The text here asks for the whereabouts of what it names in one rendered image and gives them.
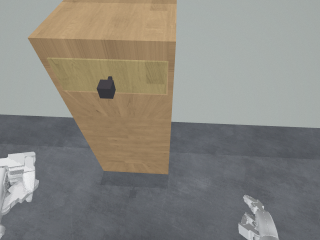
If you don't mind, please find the handle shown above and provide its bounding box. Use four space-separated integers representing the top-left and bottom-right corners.
96 76 116 99

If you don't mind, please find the left robot hand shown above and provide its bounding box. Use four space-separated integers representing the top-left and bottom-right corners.
0 152 39 223

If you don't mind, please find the right robot hand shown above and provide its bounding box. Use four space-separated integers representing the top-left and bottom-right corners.
238 195 279 240

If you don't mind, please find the cabinet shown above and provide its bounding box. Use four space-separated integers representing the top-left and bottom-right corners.
28 0 177 175

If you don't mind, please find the drawer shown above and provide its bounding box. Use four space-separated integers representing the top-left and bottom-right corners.
47 57 168 94

